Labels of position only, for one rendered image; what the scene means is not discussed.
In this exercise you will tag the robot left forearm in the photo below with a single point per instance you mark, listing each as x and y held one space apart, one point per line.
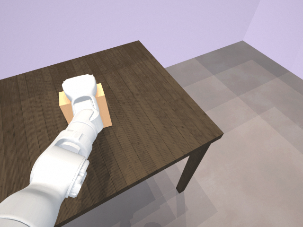
80 134

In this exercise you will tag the table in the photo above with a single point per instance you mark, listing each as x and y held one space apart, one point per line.
155 124

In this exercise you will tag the sponge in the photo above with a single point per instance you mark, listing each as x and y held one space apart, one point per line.
66 107

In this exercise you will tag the robot left upper arm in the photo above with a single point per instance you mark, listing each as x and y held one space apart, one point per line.
60 174

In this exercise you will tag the robot left hand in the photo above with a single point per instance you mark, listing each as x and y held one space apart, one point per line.
84 84

